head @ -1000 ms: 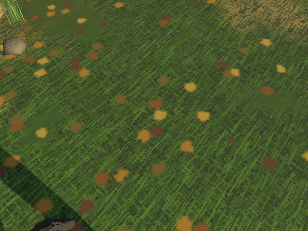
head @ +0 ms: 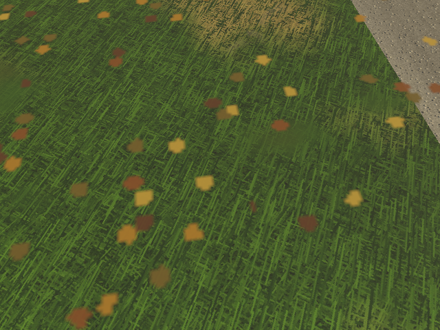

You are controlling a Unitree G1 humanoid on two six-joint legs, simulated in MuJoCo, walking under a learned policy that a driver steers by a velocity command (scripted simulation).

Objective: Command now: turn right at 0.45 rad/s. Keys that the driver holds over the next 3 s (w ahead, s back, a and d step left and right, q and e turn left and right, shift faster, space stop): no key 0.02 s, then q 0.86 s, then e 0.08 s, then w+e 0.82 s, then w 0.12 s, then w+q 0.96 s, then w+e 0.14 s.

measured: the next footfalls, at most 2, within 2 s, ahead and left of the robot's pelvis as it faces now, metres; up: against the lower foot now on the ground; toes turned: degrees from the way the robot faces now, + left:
left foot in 0.10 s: +0.06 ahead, +0.15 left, +0.00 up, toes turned -6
left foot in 0.76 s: +0.01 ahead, +0.18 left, +0.00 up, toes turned +19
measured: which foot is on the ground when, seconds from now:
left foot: up 0.00-0.08, down 0.10-0.46, up 0.48-0.74, down 0.76-1.00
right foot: down 0.00-0.76, up 0.78-1.00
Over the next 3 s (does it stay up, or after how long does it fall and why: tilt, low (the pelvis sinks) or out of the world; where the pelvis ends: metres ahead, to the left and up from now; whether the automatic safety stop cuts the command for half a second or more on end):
stays up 0.90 0.21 0.01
